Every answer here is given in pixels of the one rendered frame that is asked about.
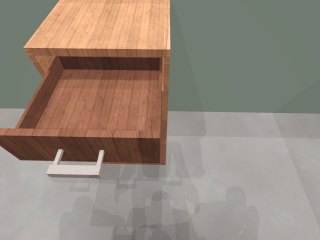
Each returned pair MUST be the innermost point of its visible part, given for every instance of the cabinet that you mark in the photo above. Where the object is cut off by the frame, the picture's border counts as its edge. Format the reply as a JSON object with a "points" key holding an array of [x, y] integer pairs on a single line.
{"points": [[107, 28]]}

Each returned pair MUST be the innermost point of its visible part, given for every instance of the handle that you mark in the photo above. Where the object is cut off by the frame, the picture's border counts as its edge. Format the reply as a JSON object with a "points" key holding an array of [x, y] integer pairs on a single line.
{"points": [[75, 171]]}

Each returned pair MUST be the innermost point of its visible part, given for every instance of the drawer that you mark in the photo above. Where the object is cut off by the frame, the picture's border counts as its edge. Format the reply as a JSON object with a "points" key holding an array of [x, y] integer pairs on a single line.
{"points": [[85, 104]]}

